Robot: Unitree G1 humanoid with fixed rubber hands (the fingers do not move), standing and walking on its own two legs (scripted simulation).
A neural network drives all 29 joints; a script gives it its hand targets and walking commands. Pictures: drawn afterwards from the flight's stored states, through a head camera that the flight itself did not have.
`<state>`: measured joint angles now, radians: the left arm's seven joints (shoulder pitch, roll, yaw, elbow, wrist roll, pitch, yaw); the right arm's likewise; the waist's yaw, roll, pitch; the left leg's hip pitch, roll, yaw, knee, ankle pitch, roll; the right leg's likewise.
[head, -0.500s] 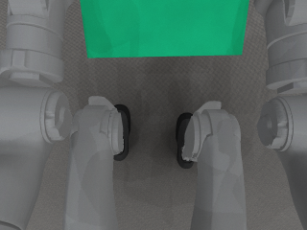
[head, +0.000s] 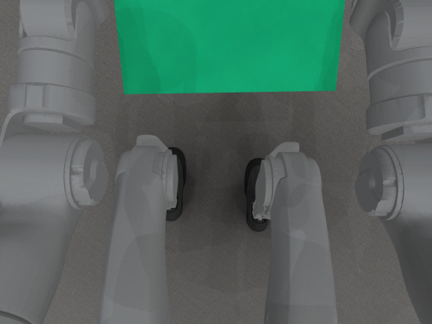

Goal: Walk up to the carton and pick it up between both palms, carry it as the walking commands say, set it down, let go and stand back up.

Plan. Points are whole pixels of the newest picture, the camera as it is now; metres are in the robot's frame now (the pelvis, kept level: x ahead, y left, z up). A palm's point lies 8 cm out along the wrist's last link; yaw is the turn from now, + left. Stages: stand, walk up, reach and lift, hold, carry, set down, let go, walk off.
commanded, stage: reach and lift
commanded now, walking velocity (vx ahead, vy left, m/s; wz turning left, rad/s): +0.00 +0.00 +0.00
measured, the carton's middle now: (225, 22) +0.53 +0.01 -0.16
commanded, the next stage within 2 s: none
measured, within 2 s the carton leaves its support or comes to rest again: neither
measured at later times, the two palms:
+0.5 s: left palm out of the picture +0.55 +0.18 -0.01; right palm out of the picture +0.55 -0.16 -0.02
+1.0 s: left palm out of the picture +0.52 +0.18 +0.07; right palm out of the picture +0.52 -0.16 +0.06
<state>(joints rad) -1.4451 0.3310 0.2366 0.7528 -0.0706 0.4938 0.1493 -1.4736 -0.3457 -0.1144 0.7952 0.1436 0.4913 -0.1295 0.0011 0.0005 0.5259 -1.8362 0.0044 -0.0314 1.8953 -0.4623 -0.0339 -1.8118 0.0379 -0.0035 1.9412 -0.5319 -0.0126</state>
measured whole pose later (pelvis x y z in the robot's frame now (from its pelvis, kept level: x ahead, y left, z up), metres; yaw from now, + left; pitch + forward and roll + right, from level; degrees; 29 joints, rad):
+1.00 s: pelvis -0.01 +0.00 +0.11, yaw +0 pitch +14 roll +0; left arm -1.25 0.26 0.26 0.65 -0.02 0.53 0.13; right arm -1.26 -0.27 -0.13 0.69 0.10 0.53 -0.14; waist 0.00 0.00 0.52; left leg -1.37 0.00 -0.03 1.51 -0.38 -0.03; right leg -1.35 0.04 0.00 1.55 -0.44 -0.01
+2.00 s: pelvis +0.01 +0.01 +0.24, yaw +0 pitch +4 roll +0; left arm -0.95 0.13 0.29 0.54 0.07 0.52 0.12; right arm -0.97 -0.16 -0.16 0.64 0.01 0.53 -0.12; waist 0.00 0.00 0.46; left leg -0.80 0.00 -0.03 0.96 -0.23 -0.02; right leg -0.78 0.04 0.02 0.99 -0.28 -0.01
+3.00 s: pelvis +0.13 +0.00 +0.31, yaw +0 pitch -2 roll +0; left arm -0.37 -0.06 0.32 0.53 0.22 0.71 0.07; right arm -0.38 0.05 -0.20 0.55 -0.13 0.70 -0.09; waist 0.00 0.00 -0.17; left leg -0.23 0.00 -0.03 0.46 -0.20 -0.02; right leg -0.20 0.03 0.03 0.47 -0.24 -0.01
